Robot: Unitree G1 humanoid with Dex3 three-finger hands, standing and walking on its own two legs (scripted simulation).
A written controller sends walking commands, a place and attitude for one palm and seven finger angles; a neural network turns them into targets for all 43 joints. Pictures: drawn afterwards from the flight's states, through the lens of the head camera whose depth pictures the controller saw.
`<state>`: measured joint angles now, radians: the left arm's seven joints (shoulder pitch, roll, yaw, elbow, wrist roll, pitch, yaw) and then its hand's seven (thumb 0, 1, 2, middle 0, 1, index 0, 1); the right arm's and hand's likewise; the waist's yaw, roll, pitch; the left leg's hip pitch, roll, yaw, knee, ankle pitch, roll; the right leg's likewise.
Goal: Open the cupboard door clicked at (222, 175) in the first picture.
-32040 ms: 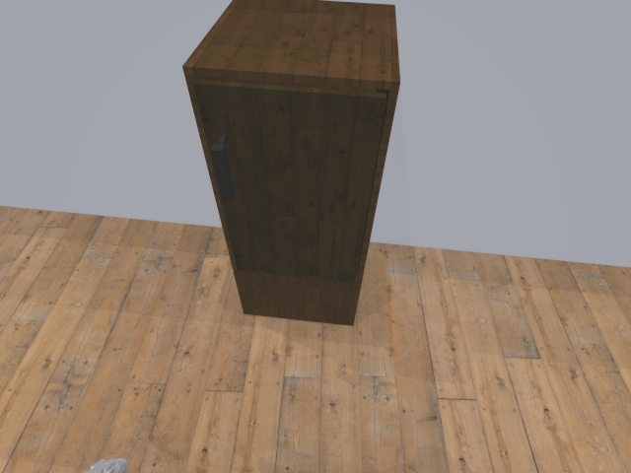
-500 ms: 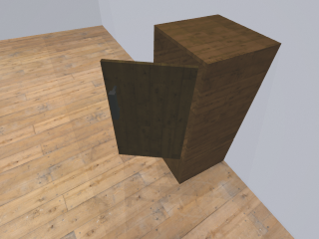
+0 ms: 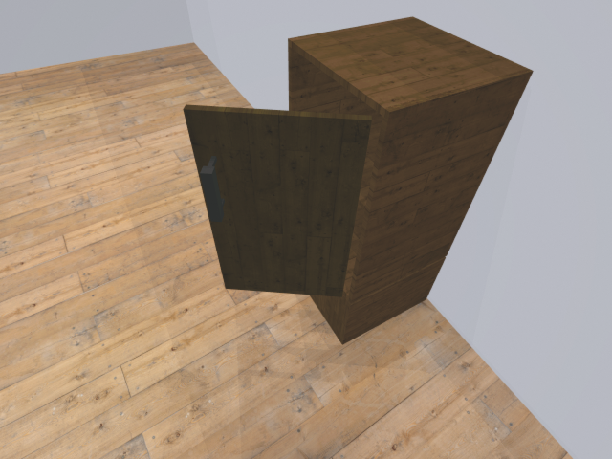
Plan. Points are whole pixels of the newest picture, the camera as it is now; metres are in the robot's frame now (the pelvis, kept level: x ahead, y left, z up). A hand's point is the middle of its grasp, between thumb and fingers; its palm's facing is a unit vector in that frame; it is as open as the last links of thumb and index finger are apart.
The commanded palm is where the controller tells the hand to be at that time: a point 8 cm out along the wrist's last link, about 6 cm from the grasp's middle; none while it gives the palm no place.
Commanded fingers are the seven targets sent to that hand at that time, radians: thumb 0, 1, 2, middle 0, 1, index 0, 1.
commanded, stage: come to a stop and stand still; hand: left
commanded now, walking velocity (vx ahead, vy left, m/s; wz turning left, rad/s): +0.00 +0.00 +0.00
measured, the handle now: (215, 188) +0.64 +0.23 -0.05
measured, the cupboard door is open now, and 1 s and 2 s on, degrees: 57 57 57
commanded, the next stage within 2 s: look again from close up in 0.08 s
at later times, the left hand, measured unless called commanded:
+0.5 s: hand out of the picture +0.00 +0.16 -0.18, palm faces +0.05 -0.99 -0.16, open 7.4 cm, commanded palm none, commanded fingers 0.00 0.90 0.90 -0.20 -0.30 -0.20 -0.30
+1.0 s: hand out of the picture +0.00 +0.16 -0.18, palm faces +0.07 -0.98 -0.16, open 7.4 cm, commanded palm none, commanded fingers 0.00 0.90 0.90 -0.20 -0.30 -0.20 -0.30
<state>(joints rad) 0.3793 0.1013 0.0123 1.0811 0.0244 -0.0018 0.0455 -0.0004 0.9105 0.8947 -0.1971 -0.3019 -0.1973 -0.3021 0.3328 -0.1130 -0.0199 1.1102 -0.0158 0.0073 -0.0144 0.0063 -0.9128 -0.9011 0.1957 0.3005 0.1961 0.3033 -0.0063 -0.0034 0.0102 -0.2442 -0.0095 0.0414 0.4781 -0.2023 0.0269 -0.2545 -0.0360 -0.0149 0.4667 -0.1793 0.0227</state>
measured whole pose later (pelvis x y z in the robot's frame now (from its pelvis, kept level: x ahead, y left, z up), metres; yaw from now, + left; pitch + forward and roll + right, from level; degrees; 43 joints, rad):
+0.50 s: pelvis +0.01 +0.00 +0.00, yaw +0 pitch -1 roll +0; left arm 0.35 0.12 0.02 1.07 0.02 -0.01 0.04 0.00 0.91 0.89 -0.20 -0.30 -0.20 -0.30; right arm 0.31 -0.12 -0.02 1.11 -0.01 0.00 -0.02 0.01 -0.91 -0.90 0.19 0.30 0.20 0.30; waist -0.01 -0.01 0.03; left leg -0.23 -0.01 0.04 0.47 -0.21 0.03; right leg -0.24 -0.03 -0.01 0.45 -0.19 0.02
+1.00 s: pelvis +0.03 +0.01 +0.00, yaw +0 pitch -1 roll +0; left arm 0.38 0.11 0.03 1.07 0.03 0.00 0.03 0.00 0.91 0.89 -0.20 -0.30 -0.20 -0.30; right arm 0.34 -0.14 -0.02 1.11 -0.02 0.01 -0.01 0.01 -0.91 -0.90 0.20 0.30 0.20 0.30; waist 0.01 0.00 0.00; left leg -0.22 -0.01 0.04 0.51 -0.28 0.04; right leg -0.22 -0.04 -0.01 0.48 -0.24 0.02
